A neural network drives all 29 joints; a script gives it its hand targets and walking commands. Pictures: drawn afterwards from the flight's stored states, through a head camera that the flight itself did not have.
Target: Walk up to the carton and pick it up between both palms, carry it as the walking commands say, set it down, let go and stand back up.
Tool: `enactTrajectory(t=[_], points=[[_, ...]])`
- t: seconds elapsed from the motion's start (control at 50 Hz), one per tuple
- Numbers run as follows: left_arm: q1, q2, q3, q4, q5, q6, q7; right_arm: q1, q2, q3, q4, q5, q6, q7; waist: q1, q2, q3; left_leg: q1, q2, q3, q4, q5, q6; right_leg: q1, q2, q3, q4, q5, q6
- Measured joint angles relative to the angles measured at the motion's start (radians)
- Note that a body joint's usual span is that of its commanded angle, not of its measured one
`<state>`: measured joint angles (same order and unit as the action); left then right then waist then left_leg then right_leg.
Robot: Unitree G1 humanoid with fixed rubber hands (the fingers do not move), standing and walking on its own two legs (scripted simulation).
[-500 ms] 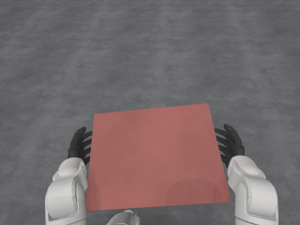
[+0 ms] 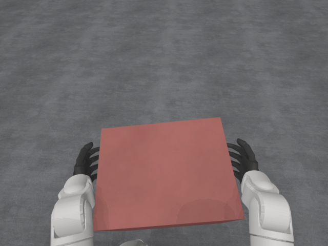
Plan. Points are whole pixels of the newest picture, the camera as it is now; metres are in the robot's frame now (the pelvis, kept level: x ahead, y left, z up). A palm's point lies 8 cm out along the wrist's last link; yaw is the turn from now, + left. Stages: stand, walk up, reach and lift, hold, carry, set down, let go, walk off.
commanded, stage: carry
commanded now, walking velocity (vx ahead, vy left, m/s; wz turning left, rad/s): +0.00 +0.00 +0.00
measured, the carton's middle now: (167, 181) +0.28 +0.02 -0.05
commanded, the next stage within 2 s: none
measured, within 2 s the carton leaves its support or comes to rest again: neither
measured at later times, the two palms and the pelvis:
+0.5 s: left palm (140, 73) +0.63 +0.11 +0.02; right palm (244, 73) +0.64 -0.25 +0.01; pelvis +0.37 -0.10 -0.01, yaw -2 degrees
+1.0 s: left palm (173, 17) +1.02 -0.01 +0.03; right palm (252, 31) +0.95 -0.36 +0.00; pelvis +0.71 -0.16 -0.01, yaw -7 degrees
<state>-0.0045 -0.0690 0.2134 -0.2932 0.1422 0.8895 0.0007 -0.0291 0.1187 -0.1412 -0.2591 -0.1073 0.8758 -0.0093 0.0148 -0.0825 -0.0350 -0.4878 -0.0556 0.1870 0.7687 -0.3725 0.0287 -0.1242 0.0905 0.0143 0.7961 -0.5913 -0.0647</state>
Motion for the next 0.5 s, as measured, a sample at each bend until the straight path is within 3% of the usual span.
enactTrajectory(t=[0.02, 0.04, 0.08, 0.1, 0.12, 0.14, 0.18, 0.2, 0.24, 0.28, 0.36, 0.4, 0.42, 0.46, 0.48, 0.5], points=[[0.004, 0.022, 0.019, 0.022, 0.003, -0.02, -0.015, -0.025, 0.018, 0.016, 0.042, -0.025, -0.015, -0.001, 0.008, -0.006, 0.005, 0.029, 0.005, 0.023, 0.006, -0.043, 0.024, -0.064, 0.002, 0.022, 0.192, 0.039, 0.047], [-0.002, 0.032, 0.032, 0.061, 0.0, -0.038, -0.019, -0.047, 0.016, 0.032, 0.087, -0.05, -0.027, -0.003, 0.009, 0.016, 0.004, 0.049, 0.02, 0.032, 0.027, -0.085, 0.032, -0.135, 0.019, 0.036, 0.39, -0.009, 0.079], [-0.014, 0.047, 0.031, 0.058, -0.041, -0.019, -0.002, -0.044, 0.009, 0.043, 0.065, -0.046, -0.009, -0.015, -0.003, 0.07, 0.012, 0.093, 0.037, 0.034, 0.043, -0.143, 0.027, -0.277, 0.034, 0.056, 0.687, -0.114, 0.086], [-0.026, 0.048, 0.03, 0.043, -0.055, -0.009, -0.001, -0.031, 0.007, 0.047, 0.025, -0.041, 0.0, -0.024, -0.014, 0.093, 0.022, 0.119, 0.042, 0.025, 0.037, -0.162, 0.02, -0.344, 0.032, 0.067, 0.747, -0.158, 0.078], [-0.043, 0.041, 0.033, 0.041, -0.062, -0.003, -0.006, -0.015, 0.006, 0.046, -0.01, -0.037, 0.006, -0.032, -0.027, 0.111, 0.029, 0.15, 0.044, 0.013, 0.023, -0.177, 0.009, -0.397, 0.015, 0.074, 0.729, -0.153, 0.066], [-0.064, 0.027, 0.039, 0.063, -0.058, -0.004, -0.016, 0.0, 0.007, 0.038, -0.029, -0.04, 0.008, -0.037, -0.04, 0.127, 0.032, 0.185, 0.047, -0.002, 0.002, -0.186, -0.005, -0.423, -0.012, 0.07, 0.607, -0.096, 0.058], [-0.101, 0.003, 0.044, 0.128, -0.033, -0.018, -0.036, 0.017, 0.007, 0.017, -0.032, -0.051, 0.01, -0.038, -0.051, 0.141, 0.029, 0.244, 0.068, -0.015, -0.005, -0.2, -0.022, -0.406, -0.054, 0.053, 0.183, 0.143, 0.059], [-0.119, -0.01, 0.046, 0.173, -0.018, -0.036, -0.043, 0.02, 0.004, 0.001, -0.015, -0.057, -0.001, -0.034, -0.056, 0.144, 0.025, 0.241, 0.089, -0.027, 0.057, -0.192, -0.026, -0.368, -0.057, 0.03, 0.092, 0.151, 0.049], [-0.138, -0.036, 0.036, 0.219, 0.005, -0.065, -0.035, 0.02, -0.017, -0.023, 0.017, -0.052, -0.021, -0.023, -0.062, 0.12, 0.018, 0.179, 0.087, -0.103, 0.274, -0.204, -0.041, -0.312, -0.053, -0.011, 0.096, 0.066, 0.001], [-0.102, -0.047, 0.0, 0.155, 0.0, -0.054, -0.007, 0.031, -0.052, -0.022, -0.009, -0.008, -0.013, -0.024, -0.057, 0.078, 0.016, 0.112, 0.054, -0.156, 0.463, -0.247, -0.046, -0.252, -0.05, -0.027, 0.082, 0.016, -0.031], [-0.072, -0.054, -0.017, 0.144, 0.038, -0.074, 0.008, 0.01, -0.057, -0.032, 0.063, -0.012, -0.054, 0.008, -0.024, 0.028, -0.02, -0.086, 0.034, -0.155, 0.624, -0.323, -0.029, -0.138, -0.015, -0.03, -0.031, -0.021, -0.073], [-0.086, -0.04, -0.014, 0.194, 0.049, -0.101, 0.009, -0.002, -0.041, -0.035, 0.14, -0.044, -0.103, 0.015, 0.005, 0.005, -0.021, -0.177, 0.026, -0.122, 0.567, -0.299, -0.018, -0.061, 0.003, -0.023, -0.098, -0.033, -0.082], [-0.092, -0.029, -0.011, 0.218, 0.054, -0.119, 0.007, -0.008, -0.032, -0.034, 0.178, -0.059, -0.129, 0.016, 0.017, 0.001, -0.014, -0.196, 0.02, -0.1, 0.464, -0.23, -0.017, -0.015, 0.013, -0.017, -0.131, -0.034, -0.084], [-0.085, -0.006, 0.001, 0.226, 0.044, -0.148, 0.002, -0.025, -0.015, -0.02, 0.209, -0.071, -0.155, 0.003, 0.032, 0.017, 0.014, -0.152, 0.003, -0.041, 0.126, 0.011, -0.023, 0.042, 0.032, -0.013, -0.097, -0.022, -0.036], [-0.075, 0.007, 0.014, 0.221, 0.034, -0.164, -0.003, -0.038, 0.0, -0.014, 0.217, -0.076, -0.164, 0.0, 0.039, 0.035, 0.026, -0.109, 0.008, -0.006, 0.005, 0.136, 0.038, 0.029, 0.044, -0.012, 0.009, 0.002, 0.001], [-0.075, 0.031, 0.033, 0.225, 0.019, -0.178, -0.011, -0.057, 0.019, -0.001, 0.235, -0.08, -0.175, -0.013, 0.04, 0.025, 0.041, -0.083, 0.013, 0.023, 0.021, 0.118, 0.092, -0.017, 0.034, 0.0, 0.175, 0.063, 0.043]])
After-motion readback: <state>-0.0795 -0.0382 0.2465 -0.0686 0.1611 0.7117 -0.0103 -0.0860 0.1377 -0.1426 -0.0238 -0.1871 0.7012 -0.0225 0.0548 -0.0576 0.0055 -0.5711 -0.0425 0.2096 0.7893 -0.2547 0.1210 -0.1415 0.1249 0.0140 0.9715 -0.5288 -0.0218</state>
